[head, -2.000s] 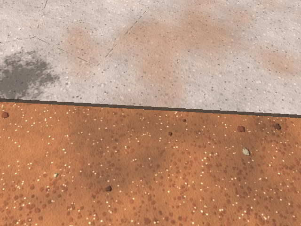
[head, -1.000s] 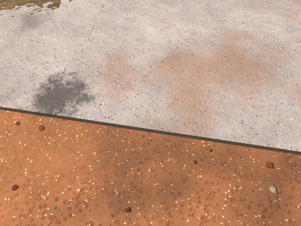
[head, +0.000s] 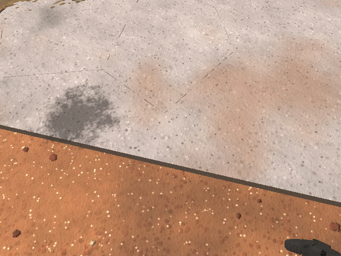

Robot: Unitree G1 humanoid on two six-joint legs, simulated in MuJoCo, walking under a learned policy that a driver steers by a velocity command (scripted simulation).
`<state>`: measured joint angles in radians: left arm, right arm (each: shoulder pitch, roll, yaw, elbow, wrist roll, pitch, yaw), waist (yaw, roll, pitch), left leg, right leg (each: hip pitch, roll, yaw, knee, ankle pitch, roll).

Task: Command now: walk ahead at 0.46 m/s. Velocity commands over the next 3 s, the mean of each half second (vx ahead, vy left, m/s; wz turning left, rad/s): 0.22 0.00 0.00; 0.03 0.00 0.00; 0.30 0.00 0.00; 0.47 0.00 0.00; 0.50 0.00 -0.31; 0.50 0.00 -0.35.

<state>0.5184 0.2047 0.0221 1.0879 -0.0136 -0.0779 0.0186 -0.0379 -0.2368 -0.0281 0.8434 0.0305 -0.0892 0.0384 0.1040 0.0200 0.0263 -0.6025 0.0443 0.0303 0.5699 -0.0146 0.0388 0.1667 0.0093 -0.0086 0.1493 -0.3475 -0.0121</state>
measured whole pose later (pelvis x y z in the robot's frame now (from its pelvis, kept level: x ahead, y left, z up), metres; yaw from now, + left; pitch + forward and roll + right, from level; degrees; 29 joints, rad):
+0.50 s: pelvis +0.20 +0.03 +0.01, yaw +0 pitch +1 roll +3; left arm 0.13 0.23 0.04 0.93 0.01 -0.01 0.04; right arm 0.20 -0.23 -0.02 1.03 -0.01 -0.06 0.00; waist -0.02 -0.04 0.00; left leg -0.18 -0.09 0.08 0.39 -0.23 0.06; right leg -0.36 -0.08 0.04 0.50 -0.14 0.02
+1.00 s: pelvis +0.24 +0.02 +0.01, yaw +0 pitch -1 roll +0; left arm 0.13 0.21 0.05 1.06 0.00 0.00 0.03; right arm 0.21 -0.22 -0.02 1.10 0.00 0.00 -0.03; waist -0.01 0.00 0.04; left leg -0.11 0.00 0.04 0.47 -0.34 0.02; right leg -0.26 0.00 -0.01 0.50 -0.23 -0.01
